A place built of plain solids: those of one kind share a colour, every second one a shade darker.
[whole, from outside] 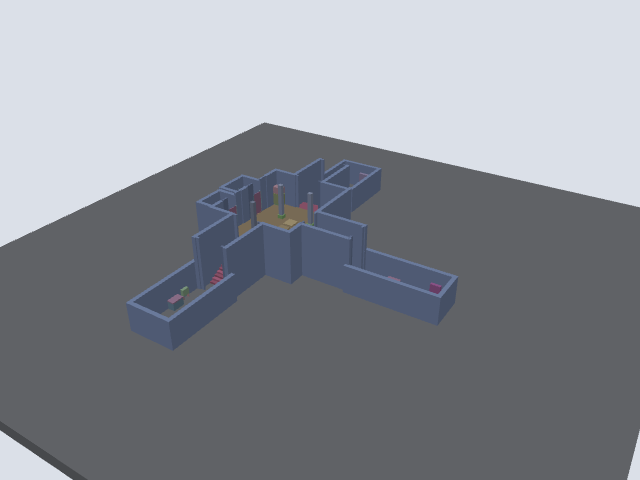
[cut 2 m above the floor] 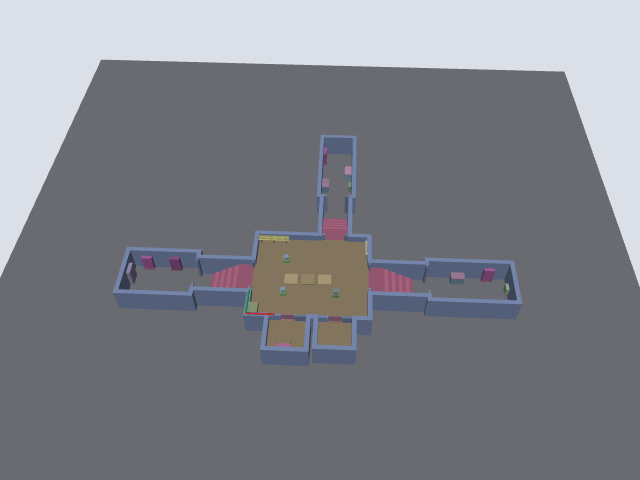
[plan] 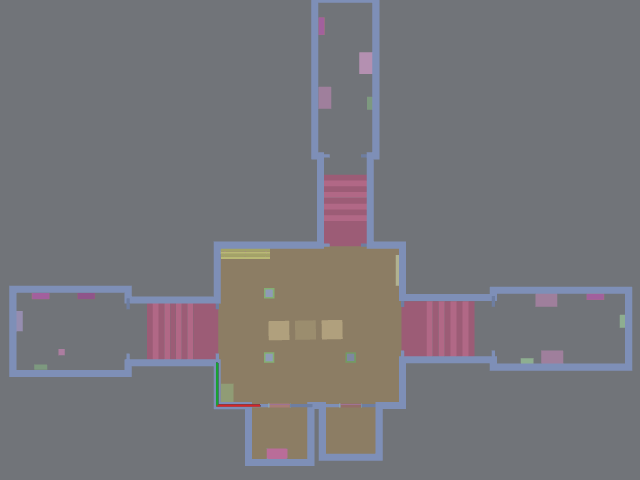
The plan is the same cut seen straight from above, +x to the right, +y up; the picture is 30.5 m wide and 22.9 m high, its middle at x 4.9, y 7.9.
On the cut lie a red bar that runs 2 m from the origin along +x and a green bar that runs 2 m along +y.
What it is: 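A pedestrian concourse under a road junction, its hall raised by a flight over the passages that come to it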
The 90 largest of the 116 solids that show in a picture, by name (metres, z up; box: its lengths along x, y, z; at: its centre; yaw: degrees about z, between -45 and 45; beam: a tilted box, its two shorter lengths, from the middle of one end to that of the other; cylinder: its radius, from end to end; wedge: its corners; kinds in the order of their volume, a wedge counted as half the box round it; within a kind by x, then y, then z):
{
 "wall_1": {"box": [0.34, 4.35, 2.45], "at": [-9.75, 3.54, 1.18]},
 "wall_2": {"box": [5.84, 0.34, 2.45], "at": [-7.0, 1.53, 1.18]},
 "wall_3": {"box": [5.84, 0.34, 2.45], "at": [-7.0, 5.55, 1.18]},
 "wall_4": {"box": [0.34, 0.84, 2.45], "at": [-4.25, 1.79, 1.18]},
 "wall_5": {"box": [0.16, 0.52, 4.64], "at": [-4.25, 2.22, 2.27]},
 "wall_6": {"box": [0.16, 0.52, 4.64], "at": [-4.25, 4.86, 2.27]},
 "wall_7": {"box": [0.34, 0.84, 2.45], "at": [-4.25, 5.29, 1.18]},
 "wall_8": {"box": [4.59, 0.34, 4.64], "at": [-2.13, 2.04, 2.27]},
 "wall_9": {"box": [4.59, 0.34, 4.64], "at": [-2.13, 5.04, 2.27]},
 "wall_10": {"box": [0.34, 2.38, 4.64], "at": [0.0, 1.02, 2.27]},
 "wall_11": {"box": [0.16, 0.52, 4.64], "at": [0.0, 2.22, 2.27]},
 "wall_12": {"box": [0.16, 0.52, 4.64], "at": [0.0, 4.86, 2.27]},
 "wall_13": {"box": [0.34, 2.95, 4.64], "at": [0.0, 6.35, 2.27]},
 "wall_14": {"box": [1.82, 0.34, 4.64], "at": [0.74, 0.0, 2.27]},
 "wall_15": {"box": [0.34, 3.05, 3.96], "at": [1.49, -1.36, 1.93]},
 "wall_16": {"box": [1.07, 0.16, 4.64], "at": [1.94, 0.0, 2.27]},
 "wall_17": {"box": [5.26, 0.34, 4.64], "at": [2.46, 7.66, 2.27]},
 "wall_18": {"box": [3.31, 0.34, 3.96], "at": [2.98, -2.71, 1.93]},
 "wall_19": {"box": [1.07, 0.16, 4.64], "at": [4.01, 0.0, 2.27]},
 "wall_20": {"box": [0.34, 3.05, 3.96], "at": [4.46, -1.36, 1.93]},
 "wall_21": {"box": [0.34, 7.81, 2.45], "at": [4.65, 15.65, 1.18]},
 "wall_22": {"box": [0.88, 0.34, 4.64], "at": [4.74, 0.0, 2.27]},
 "wall_23": {"box": [0.6, 0.34, 2.45], "at": [4.79, 11.91, 1.18]},
 "wall_24": {"box": [0.34, 4.59, 4.64], "at": [4.92, 9.78, 2.27]},
 "wall_25": {"box": [0.34, 2.8, 3.96], "at": [5.01, -1.23, 1.93]},
 "wall_26": {"box": [0.52, 0.16, 4.64], "at": [5.11, 7.66, 2.27]},
 "wall_27": {"box": [0.52, 0.16, 4.64], "at": [5.11, 11.91, 2.27]},
 "wall_28": {"box": [0.93, 0.16, 4.64], "at": [5.4, 0.0, 2.27]},
 "wall_29": {"box": [3.25, 0.34, 2.45], "at": [6.11, 19.38, 1.18]},
 "wall_30": {"box": [3.04, 0.34, 3.96], "at": [6.37, -2.46, 1.93]},
 "wall_31": {"box": [0.52, 0.16, 4.64], "at": [7.11, 11.91, 2.27]},
 "wall_32": {"box": [0.34, 4.59, 4.64], "at": [7.3, 9.78, 2.27]},
 "wall_33": {"box": [0.93, 0.16, 4.64], "at": [7.33, 0.0, 2.27]},
 "wall_34": {"box": [0.6, 0.34, 2.45], "at": [7.43, 11.91, 1.18]},
 "wall_35": {"box": [0.34, 7.81, 2.45], "at": [7.57, 15.65, 1.18]},
 "wall_36": {"box": [0.34, 2.8, 3.96], "at": [7.72, -1.23, 1.93]},
 "wall_37": {"box": [1.88, 0.34, 4.64], "at": [8.07, 7.66, 2.27]},
 "wall_38": {"box": [1.45, 0.34, 4.64], "at": [8.28, 0.0, 2.27]},
 "wall_39": {"box": [0.34, 2.52, 4.64], "at": [8.84, 1.09, 2.27]},
 "wall_40": {"box": [0.16, 0.52, 4.64], "at": [8.84, 2.37, 2.27]},
 "wall_41": {"box": [0.34, 2.84, 4.64], "at": [8.84, 6.4, 2.27]},
 "wall_42": {"box": [4.67, 0.34, 4.64], "at": [11.0, 2.19, 2.27]},
 "wall_43": {"box": [4.67, 0.34, 4.64], "at": [11.0, 5.15, 2.27]},
 "wall_44": {"box": [0.34, 0.69, 2.45], "at": [13.17, 2.01, 1.18]},
 "wall_45": {"box": [0.16, 0.52, 4.64], "at": [13.17, 2.37, 2.27]},
 "wall_46": {"box": [0.16, 0.52, 4.64], "at": [13.17, 4.97, 2.27]},
 "wall_47": {"box": [6.79, 0.34, 2.45], "at": [16.4, 1.83, 1.18]},
 "wall_48": {"box": [6.79, 0.34, 2.45], "at": [16.4, 5.5, 1.18]},
 "wall_49": {"box": [0.34, 4.0, 2.45], "at": [19.63, 3.67, 1.18]},
 "ground_1": {"box": [3.04, 2.87, 0.5], "at": [2.98, -1.31, 1.17]},
 "ground_2": {"box": [8.9, 7.72, 0.5], "at": [4.42, 3.83, 1.17]},
 "ground_3": {"box": [2.77, 2.61, 0.5], "at": [6.37, -1.19, 1.17]},
 "down_1": {"box": [0.28, 2.66, 0.21], "at": [-3.21, 3.54, 0.05]},
 "down_2": {"box": [0.28, 2.66, 0.36], "at": [-2.94, 3.54, 0.13]},
 "down_3": {"box": [0.28, 2.66, 0.52], "at": [-2.66, 3.54, 0.21]},
 "down_4": {"box": [0.28, 2.66, 0.68], "at": [-2.39, 3.54, 0.29]},
 "down_5": {"box": [0.28, 2.66, 0.84], "at": [-2.11, 3.54, 0.37]},
 "down_6": {"box": [0.28, 2.66, 0.99], "at": [-1.84, 3.54, 0.45]},
 "down_7": {"box": [0.28, 2.66, 1.15], "at": [-1.56, 3.54, 0.53]},
 "down_8": {"box": [0.28, 2.66, 1.31], "at": [-1.29, 3.54, 0.6]},
 "down_9": {"box": [1.2, 2.66, 1.47], "at": [-0.55, 3.54, 0.68]},
 "down_10": {"box": [2.04, 1.2, 1.47], "at": [6.11, 8.21, 0.68]},
 "down_11": {"box": [2.04, 0.28, 1.31], "at": [6.11, 8.94, 0.6]},
 "down_12": {"box": [2.04, 0.28, 1.15], "at": [6.11, 9.22, 0.53]},
 "down_13": {"box": [2.04, 0.28, 0.99], "at": [6.11, 9.5, 0.45]},
 "down_14": {"box": [2.04, 0.28, 0.84], "at": [6.11, 9.77, 0.37]},
 "down_15": {"box": [2.04, 0.28, 0.68], "at": [6.11, 10.05, 0.29]},
 "down_16": {"box": [2.04, 0.28, 0.52], "at": [6.11, 10.32, 0.21]},
 "down_17": {"box": [2.04, 0.28, 0.36], "at": [6.11, 10.6, 0.13]},
 "down_18": {"box": [1.2, 2.63, 1.47], "at": [9.39, 3.67, 0.68]},
 "down_19": {"box": [0.28, 2.63, 1.31], "at": [10.13, 3.67, 0.6]},
 "down_20": {"box": [0.28, 2.63, 1.15], "at": [10.42, 3.67, 0.53]},
 "down_21": {"box": [0.28, 2.63, 0.99], "at": [10.7, 3.67, 0.45]},
 "down_22": {"box": [0.28, 2.63, 0.84], "at": [10.99, 3.67, 0.37]},
 "down_23": {"box": [0.28, 2.63, 0.68], "at": [11.27, 3.67, 0.29]},
 "down_24": {"box": [0.28, 2.63, 0.52], "at": [11.56, 3.67, 0.21]},
 "down_25": {"box": [0.28, 2.63, 0.36], "at": [11.84, 3.67, 0.13]},
 "down_26": {"box": [0.28, 2.63, 0.21], "at": [12.13, 3.67, 0.05]},
 "hall_column_1": {"box": [0.35, 0.35, 3.23], "at": [2.48, 2.3, 2.98]},
 "hall_column_2": {"box": [0.35, 0.35, 3.23], "at": [2.48, 5.36, 2.98]},
 "hall_column_3": {"box": [0.35, 0.35, 3.23], "at": [6.36, 2.3, 2.98]},
 "cabinet_arm_body_1": {"box": [0.82, 0.28, 1.28], "at": [-8.42, 5.23, 0.76]},
 "cabinet_arm_body_2": {"box": [0.82, 0.28, 1.28], "at": [-6.25, 5.23, 0.76]},
 "cabinet_arm_body_3": {"box": [0.27, 0.83, 1.28], "at": [4.97, 18.1, 0.76]},
 "cabinet_arm_body_4": {"box": [0.82, 0.28, 1.28], "at": [18.03, 5.18, 0.76]},
 "gritbin_arm_body_1": {"box": [1.02, 0.59, 0.67], "at": [15.7, 5.02, 0.28]},
 "gritbin_arm_body_2": {"box": [1.02, 0.59, 0.67], "at": [15.98, 2.31, 0.28]},
 "hall_machine_body_1": {"box": [0.6, 0.88, 1.02], "at": [0.47, 0.61, 2.02]},
 "arm_cabinet_body_1": {"box": [0.3, 0.98, 1.47], "at": [-9.43, 4.03, 0.82]},
 "hall_machine_head_1": {"box": [0.6, 0.88, 0.64], "at": [0.47, 0.61, 2.89]}
}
